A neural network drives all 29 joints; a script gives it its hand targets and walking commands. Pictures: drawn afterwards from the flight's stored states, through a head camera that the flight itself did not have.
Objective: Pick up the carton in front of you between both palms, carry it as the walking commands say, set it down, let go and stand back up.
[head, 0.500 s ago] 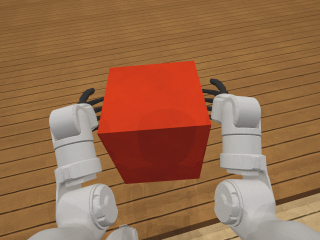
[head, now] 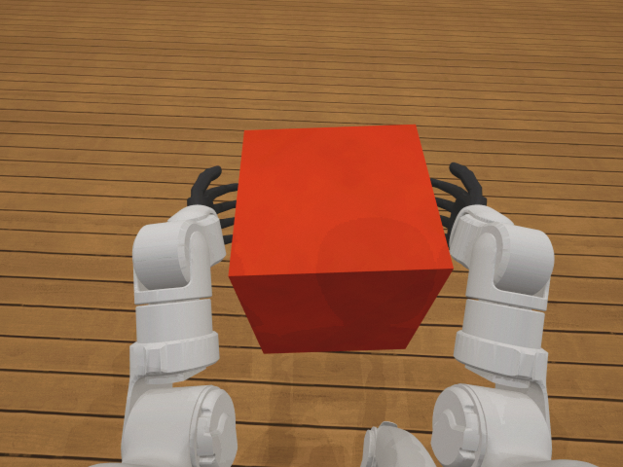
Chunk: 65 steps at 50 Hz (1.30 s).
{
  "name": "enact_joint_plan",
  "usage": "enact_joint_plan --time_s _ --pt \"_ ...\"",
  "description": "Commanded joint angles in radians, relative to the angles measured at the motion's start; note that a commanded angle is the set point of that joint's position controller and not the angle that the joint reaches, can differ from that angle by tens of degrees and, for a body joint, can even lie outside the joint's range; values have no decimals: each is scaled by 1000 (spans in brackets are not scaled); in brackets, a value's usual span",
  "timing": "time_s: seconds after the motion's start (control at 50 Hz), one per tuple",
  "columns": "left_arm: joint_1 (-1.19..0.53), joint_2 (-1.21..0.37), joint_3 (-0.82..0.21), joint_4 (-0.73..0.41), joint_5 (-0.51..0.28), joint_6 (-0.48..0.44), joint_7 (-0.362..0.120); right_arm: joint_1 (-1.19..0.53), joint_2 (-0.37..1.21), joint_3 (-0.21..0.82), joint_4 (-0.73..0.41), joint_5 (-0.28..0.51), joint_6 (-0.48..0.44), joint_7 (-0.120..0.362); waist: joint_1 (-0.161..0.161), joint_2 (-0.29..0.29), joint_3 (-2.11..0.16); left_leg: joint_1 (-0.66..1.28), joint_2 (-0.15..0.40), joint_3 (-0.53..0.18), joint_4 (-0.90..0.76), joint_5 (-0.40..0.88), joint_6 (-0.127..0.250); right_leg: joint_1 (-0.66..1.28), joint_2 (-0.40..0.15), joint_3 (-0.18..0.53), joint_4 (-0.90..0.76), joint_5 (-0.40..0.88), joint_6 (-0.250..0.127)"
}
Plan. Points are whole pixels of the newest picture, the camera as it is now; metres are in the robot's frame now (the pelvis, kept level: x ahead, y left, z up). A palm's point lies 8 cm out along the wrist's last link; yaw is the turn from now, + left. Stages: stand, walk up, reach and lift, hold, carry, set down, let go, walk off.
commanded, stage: carry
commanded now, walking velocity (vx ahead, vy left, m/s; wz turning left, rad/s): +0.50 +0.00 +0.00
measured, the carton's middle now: (332, 249) +0.37 +0.02 +0.08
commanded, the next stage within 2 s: none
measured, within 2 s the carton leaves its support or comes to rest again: neither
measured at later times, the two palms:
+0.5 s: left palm (311, 10) +0.69 +0.08 +0.27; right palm (512, 19) +0.68 -0.22 +0.28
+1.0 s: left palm (344, 17) +0.95 +0.02 +0.18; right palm (484, 18) +0.96 -0.27 +0.19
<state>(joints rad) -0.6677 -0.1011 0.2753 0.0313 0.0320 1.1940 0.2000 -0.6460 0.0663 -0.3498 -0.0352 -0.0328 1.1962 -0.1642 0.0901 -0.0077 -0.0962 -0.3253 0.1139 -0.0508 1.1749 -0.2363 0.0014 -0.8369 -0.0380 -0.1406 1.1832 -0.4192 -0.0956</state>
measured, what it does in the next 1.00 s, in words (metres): climbs: left foot, then right foot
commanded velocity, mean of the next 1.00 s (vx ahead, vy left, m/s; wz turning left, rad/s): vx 0.50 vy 0.00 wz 0.00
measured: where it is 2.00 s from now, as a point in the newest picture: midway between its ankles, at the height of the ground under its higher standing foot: (367, 209)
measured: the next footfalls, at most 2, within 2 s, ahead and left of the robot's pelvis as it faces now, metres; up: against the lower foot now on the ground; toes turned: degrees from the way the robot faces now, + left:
left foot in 0.48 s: +0.51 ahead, +0.00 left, +0.00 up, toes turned +4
right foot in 0.96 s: +0.77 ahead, -0.25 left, +0.00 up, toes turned -12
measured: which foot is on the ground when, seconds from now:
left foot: up 0.00-0.46, down 0.48-0.98, up 1.00-1.00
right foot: down 0.00-0.48, up 0.50-0.94, down 0.96-1.00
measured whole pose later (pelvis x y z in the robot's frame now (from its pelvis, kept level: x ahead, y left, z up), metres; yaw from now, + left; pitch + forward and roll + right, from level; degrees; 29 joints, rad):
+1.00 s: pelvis +0.67 -0.13 +0.10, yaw -1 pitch +7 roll -1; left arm -0.20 -0.14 0.13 -0.31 0.04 1.09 0.14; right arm -0.23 0.15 -0.16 -0.34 -0.05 1.11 -0.13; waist 0.03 0.02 -0.08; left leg -0.16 0.07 0.09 0.69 -0.42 -0.01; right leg -0.46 -0.05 -0.19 0.43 -0.09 -0.04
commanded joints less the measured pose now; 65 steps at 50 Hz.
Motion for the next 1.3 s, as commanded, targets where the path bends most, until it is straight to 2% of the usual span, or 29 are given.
enact_joint_plan --time_s 0.0,0.02,0.08,0.12,0.18,0.2,0.26,0.34,0.4,0.42,0.44,0.46,0.48,0.5,0.54,0.66,0.76,0.86,0.88,0.9,0.92,0.94,0.96,1.0,1.04,1.1,1.18,1.24,1.28 --pt "-853 -884 -648 -246 -339 -48 -82 -614 832 561 -14 120 -22 23 3 -115 -452 -576 -101 -68 612 -104 83 811 -198 640 -606 275 -150" --pt "-834 -888 -627 -254 -337 -59 -92 -702 862 596 -64 144 -35 20 -12 -157 -425 -586 -89 -20 602 -61 93 797 -199 593 -643 298 -117" --pt "-662 -871 -619 -196 -353 -43 -105 -669 789 634 -167 141 -60 -3 -34 -2 -403 -611 -66 6 349 -108 110 855 -209 496 -692 315 -98" --pt "-673 -739 -619 -256 -294 -45 -98 -543 780 636 -59 124 -36 -15 -15 -126 -366 -656 -66 58 297 -65 84 893 -218 451 -741 420 -118" --pt "-535 -655 -548 -160 -242 -12 -85 -537 695 664 -88 117 -8 -22 -61 -110 -301 -596 -89 141 41 111 88 827 -144 234 -805 496 -36" --pt "-553 -670 -557 -109 -265 10 -80 -622 697 649 -123 159 5 -13 -34 -48 -271 -621 -73 161 -55 142 83 909 -159 284 -833 593 -62" --pt "-525 -571 -448 -65 -188 35 -63 -642 751 688 -73 207 43 -11 -24 -197 -240 -519 -100 231 -306 244 82 928 -95 160 -839 768 -44" --pt "-624 -577 -453 -112 -213 43 -57 -644 799 599 89 236 64 -15 -29 -154 -266 -362 -201 341 -620 290 90 1055 -47 59 -758 1130 35" --pt "-622 -596 -430 -26 -199 63 -51 -718 744 550 55 219 72 -27 -111 -169 -337 28 -234 320 -719 307 102 945 -89 57 -523 1267 49" --pt "-708 -614 -447 -96 -213 53 -51 -642 753 532 104 189 74 -20 -138 -75 -381 220 -185 270 -741 342 122 826 -70 33 -384 1095 71" --pt "-709 -601 -431 -33 -191 64 -44 -695 739 512 95 199 69 -18 -171 27 -417 523 -22 49 -656 412 202 490 -21 43 -111 737 106" --pt "-727 -618 -432 -49 -188 69 -36 -625 702 480 162 163 72 -24 -181 291 -418 671 199 -323 -668 614 345 144 136 63 172 49 116" --pt "-720 -630 -413 -46 -172 72 -27 -654 756 481 166 204 65 -16 -194 265 -472 627 255 -507 -761 514 402 79 112 154 355 -85 78" --pt "-682 -673 -426 -33 -159 59 -22 -746 800 537 67 247 50 -8 -156 133 -485 578 229 -455 -792 251 333 58 48 226 299 7 30" --pt "-685 -748 -419 -24 -142 23 -28 -807 933 608 39 283 16 13 -167 -58 -423 432 208 -320 -846 244 281 89 -28 224 134 98 60" --pt "-446 -888 -518 39 -96 -33 -72 -584 1018 663 55 268 -51 77 -115 82 -349 361 144 -69 -997 172 208 145 -62 132 -209 198 101" --pt "-368 -998 -686 -243 -183 -93 -126 -336 1107 765 -90 238 -86 120 -95 86 -280 390 75 129 -975 517 124 252 -31 -13 -567 404 128" --pt "-98 -991 -863 -390 -264 -100 -162 23 992 818 -255 176 -104 127 -101 226 -356 557 46 176 -752 913 82 441 52 -83 -836 469 89" --pt "-82 -1002 -861 -431 -279 -101 -168 16 1003 847 -345 203 -106 133 -92 128 -371 473 32 221 -612 902 52 615 61 -119 -881 505 82" --pt "-4 -993 -872 -496 -291 -100 -168 33 1006 862 -407 221 -104 131 -58 72 -482 239 3 210 -406 661 -14 974 -83 23 -823 542 25" --pt "-20 -960 -869 -567 -312 -101 -166 76 973 850 -432 227 -92 131 -45 -105 -580 -78 -95 219 -133 242 -42 1216 -313 383 -769 682 -104" --pt "114 -916 -807 -512 -268 -86 -158 117 982 905 -460 250 -74 130 -54 -333 -567 -327 -167 138 -33 -265 -16 1346 -356 526 -800 842 -177" --pt "153 -934 -833 -552 -269 -79 -160 186 963 885 -434 231 -68 131 -52 -190 -530 -488 -133 99 95 -299 -11 1387 -384 492 -790 852 -210" --pt "219 -939 -857 -595 -256 -67 -166 227 975 906 -484 236 -59 140 -57 -23 -467 -473 -36 55 -38 -187 2 1256 -355 382 -784 848 -104" --pt "172 -961 -860 -673 -284 -61 -185 210 1018 924 -542 263 -55 149 -68 -67 -349 -360 -12 74 -273 -171 2 1036 -331 279 -922 528 -38" --pt "222 -880 -844 -654 -309 -34 -209 236 961 950 -558 257 -35 134 -78 -210 -227 -276 -32 160 -416 -15 3 876 -257 157 -986 445 -19" --pt "255 -752 -828 -691 -309 -4 -196 226 873 949 -626 265 -5 112 -75 -235 -110 -239 -29 233 -592 161 1 802 -208 17 -1005 385 17" --pt "297 -635 -755 -596 -250 45 -158 301 714 896 -527 221 40 92 -68 -154 -90 -100 -52 258 -649 179 -3 733 -185 10 -985 348 46" --pt "259 -578 -771 -607 -222 64 -138 326 669 848 -448 212 59 83 -97 -55 -67 -16 -89 281 -686 148 46 754 -170 -49 -749 571 59"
